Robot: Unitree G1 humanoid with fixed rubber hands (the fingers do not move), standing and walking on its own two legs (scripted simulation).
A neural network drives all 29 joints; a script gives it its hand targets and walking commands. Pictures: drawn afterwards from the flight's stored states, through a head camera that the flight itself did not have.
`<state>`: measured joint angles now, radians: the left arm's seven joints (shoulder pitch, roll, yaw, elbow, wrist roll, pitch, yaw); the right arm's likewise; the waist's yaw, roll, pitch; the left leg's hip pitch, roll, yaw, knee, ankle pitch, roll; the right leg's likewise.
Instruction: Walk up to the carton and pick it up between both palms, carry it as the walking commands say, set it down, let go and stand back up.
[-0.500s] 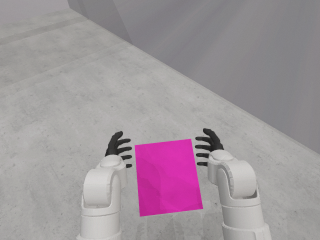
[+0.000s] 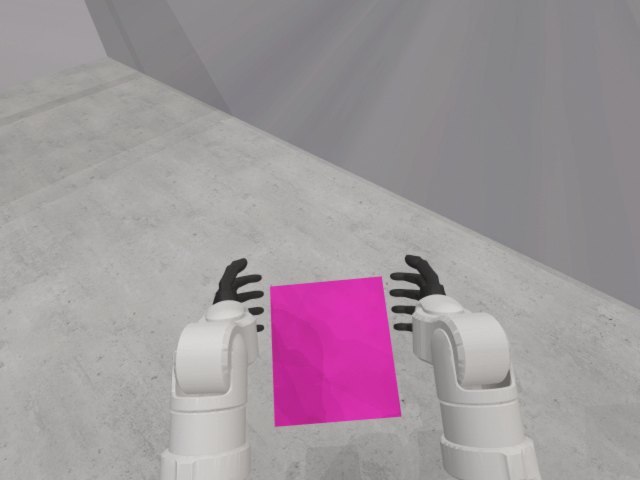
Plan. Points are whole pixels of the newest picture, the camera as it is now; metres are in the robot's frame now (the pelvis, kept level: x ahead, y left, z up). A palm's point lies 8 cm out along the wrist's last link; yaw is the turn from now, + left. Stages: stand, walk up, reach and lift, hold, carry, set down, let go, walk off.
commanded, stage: carry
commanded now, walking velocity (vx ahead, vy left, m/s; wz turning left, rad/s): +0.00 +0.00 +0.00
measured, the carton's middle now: (332, 352) +0.32 -0.01 -0.02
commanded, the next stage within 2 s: none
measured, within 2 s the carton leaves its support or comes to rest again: neither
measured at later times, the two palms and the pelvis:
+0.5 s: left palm (176, 326) +0.29 +0.17 +0.11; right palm (376, 308) +0.30 -0.06 +0.10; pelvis +0.00 +0.04 +0.00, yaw +1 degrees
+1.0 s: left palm (174, 325) +0.30 +0.18 +0.10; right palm (369, 311) +0.30 -0.06 +0.09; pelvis +0.00 +0.05 -0.01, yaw +4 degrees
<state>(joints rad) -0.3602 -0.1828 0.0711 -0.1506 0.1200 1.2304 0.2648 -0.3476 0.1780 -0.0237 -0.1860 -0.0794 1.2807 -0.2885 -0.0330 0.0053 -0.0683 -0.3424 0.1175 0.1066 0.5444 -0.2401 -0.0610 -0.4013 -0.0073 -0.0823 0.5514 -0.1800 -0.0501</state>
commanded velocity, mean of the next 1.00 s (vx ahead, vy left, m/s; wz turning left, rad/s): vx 0.00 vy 0.04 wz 0.12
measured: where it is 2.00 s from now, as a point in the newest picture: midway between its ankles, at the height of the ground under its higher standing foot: outside the picture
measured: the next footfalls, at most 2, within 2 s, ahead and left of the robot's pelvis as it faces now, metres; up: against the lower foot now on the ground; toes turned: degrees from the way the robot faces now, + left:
right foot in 1.26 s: +0.05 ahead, -0.04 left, +0.00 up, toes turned +3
left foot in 1.58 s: -0.04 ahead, +0.29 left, +0.00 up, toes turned +29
